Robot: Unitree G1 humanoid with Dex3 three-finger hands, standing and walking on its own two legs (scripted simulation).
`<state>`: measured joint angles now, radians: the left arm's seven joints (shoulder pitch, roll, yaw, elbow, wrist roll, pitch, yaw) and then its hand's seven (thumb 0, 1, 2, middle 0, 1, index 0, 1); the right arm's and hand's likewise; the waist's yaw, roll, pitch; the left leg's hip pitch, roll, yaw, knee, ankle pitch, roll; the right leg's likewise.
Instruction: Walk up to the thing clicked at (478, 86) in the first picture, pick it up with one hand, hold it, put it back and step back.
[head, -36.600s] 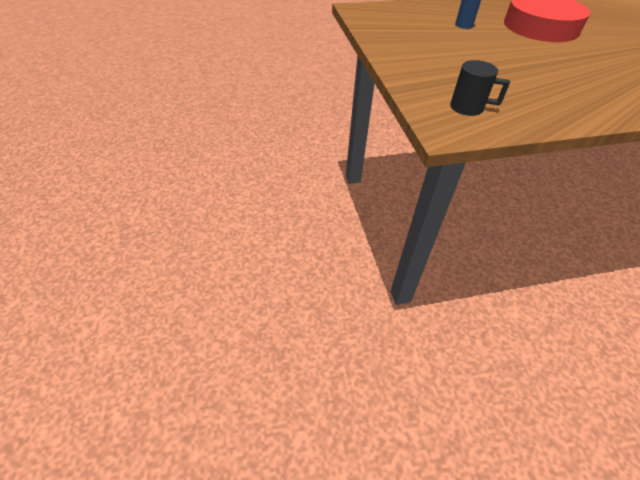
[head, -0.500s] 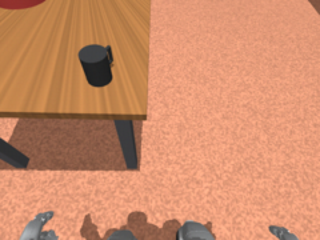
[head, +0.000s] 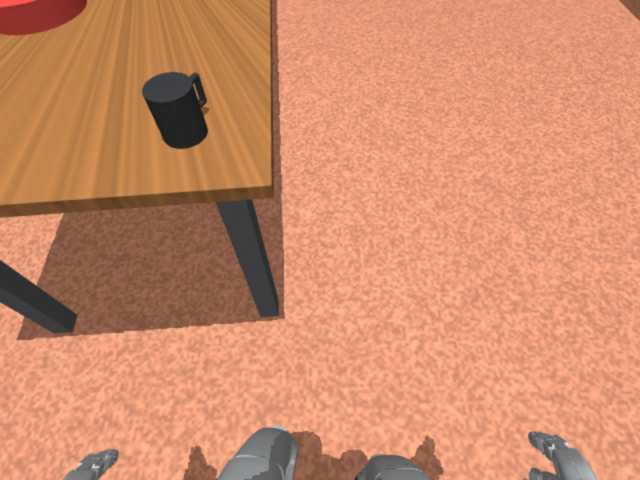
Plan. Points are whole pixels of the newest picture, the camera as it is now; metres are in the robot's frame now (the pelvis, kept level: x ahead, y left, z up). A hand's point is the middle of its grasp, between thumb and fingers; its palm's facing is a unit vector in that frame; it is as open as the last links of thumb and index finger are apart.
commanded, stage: step back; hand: left
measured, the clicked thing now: (183, 105) +0.67 +0.24 +0.04
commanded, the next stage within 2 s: none
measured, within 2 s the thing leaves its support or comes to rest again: neither
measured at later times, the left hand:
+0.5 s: hand out of the picture -0.07 +0.29 -0.16, palm faces +0.03 -0.93 -0.36, open 7.4 cm
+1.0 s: hand out of the picture -0.20 +0.25 -0.13, palm faces +0.04 -0.90 -0.44, open 7.4 cm
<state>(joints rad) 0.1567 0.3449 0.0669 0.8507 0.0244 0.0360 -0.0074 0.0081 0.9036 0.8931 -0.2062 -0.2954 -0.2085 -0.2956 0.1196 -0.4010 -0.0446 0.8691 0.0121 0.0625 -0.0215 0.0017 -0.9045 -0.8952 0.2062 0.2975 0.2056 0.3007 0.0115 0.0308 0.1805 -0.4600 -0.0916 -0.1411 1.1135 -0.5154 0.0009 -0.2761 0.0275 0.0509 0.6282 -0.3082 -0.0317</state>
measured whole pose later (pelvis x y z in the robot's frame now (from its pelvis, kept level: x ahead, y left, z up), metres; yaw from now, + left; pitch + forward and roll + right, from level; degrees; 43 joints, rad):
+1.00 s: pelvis -0.30 -0.03 -0.01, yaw +3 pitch -1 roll +2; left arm 0.14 0.38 0.07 0.77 0.03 0.05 0.01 0.01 0.90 0.89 -0.21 -0.30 -0.21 -0.30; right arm 0.22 -0.39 -0.04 0.88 -0.02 0.05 -0.02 0.00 -0.91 -0.90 0.20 0.30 0.20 0.30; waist 0.01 0.00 0.17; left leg -0.29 -0.04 -0.03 0.75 -0.45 -0.01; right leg -0.35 -0.05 -0.05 0.69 -0.32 -0.02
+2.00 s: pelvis -0.47 -0.05 +0.00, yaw +6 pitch -3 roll +0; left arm 0.20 0.35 0.05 1.01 0.03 -0.04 -0.01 0.01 0.90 0.89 -0.21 -0.30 -0.21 -0.30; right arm 0.19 -0.38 -0.04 1.01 -0.02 0.01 0.02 0.00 -0.90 -0.90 0.21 0.30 0.21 0.30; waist 0.03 0.03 0.06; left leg -0.29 -0.01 -0.05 0.73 -0.47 0.01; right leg -0.25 -0.02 -0.03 0.59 -0.30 -0.01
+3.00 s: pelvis -0.45 -0.04 +0.02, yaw +4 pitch -3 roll +0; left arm 0.09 0.35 0.01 1.15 0.01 -0.02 -0.01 0.01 0.90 0.89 -0.20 -0.30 -0.21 -0.30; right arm 0.09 -0.35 -0.01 1.15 -0.01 -0.01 0.01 0.00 -0.91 -0.90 0.20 0.30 0.20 0.30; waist 0.00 0.00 0.06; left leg -0.09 0.01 0.00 0.31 -0.17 -0.01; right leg -0.09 -0.02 0.00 0.31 -0.17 0.02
